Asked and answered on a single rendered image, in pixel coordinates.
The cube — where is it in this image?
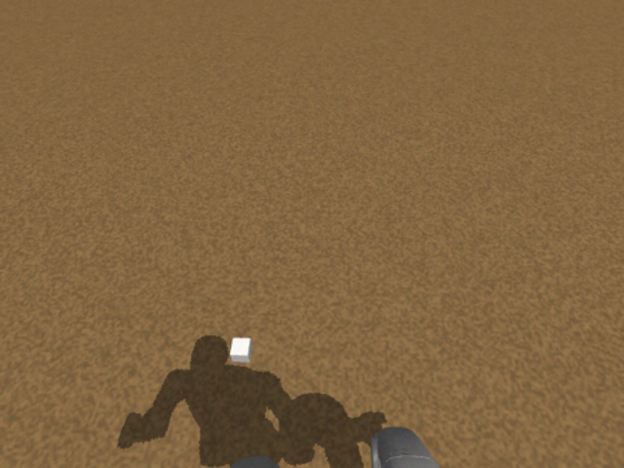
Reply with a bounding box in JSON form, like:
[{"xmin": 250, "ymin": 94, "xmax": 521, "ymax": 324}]
[{"xmin": 230, "ymin": 337, "xmax": 253, "ymax": 363}]

